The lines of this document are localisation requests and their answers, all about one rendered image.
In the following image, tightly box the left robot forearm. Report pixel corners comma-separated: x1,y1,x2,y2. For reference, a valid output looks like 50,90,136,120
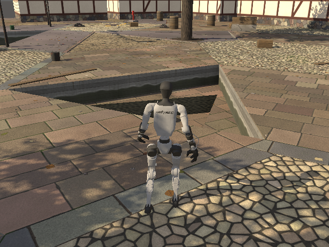
138,122,146,137

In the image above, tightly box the robot left upper arm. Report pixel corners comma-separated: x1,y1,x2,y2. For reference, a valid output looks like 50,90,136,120
141,103,155,130

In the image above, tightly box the robot left shin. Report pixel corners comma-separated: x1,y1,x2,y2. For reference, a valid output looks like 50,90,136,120
146,170,154,207

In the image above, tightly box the humanoid robot torso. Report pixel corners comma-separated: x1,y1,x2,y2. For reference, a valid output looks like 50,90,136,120
154,101,177,154

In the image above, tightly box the right robot forearm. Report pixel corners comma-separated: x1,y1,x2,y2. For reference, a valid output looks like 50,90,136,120
185,126,197,150

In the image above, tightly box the robot right upper arm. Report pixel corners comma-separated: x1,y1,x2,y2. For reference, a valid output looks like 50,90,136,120
176,104,190,134

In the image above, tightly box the robot right hand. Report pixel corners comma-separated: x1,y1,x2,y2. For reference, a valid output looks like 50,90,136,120
187,149,198,163

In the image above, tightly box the robot left hand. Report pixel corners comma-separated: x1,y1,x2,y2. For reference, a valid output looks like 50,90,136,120
137,135,149,143

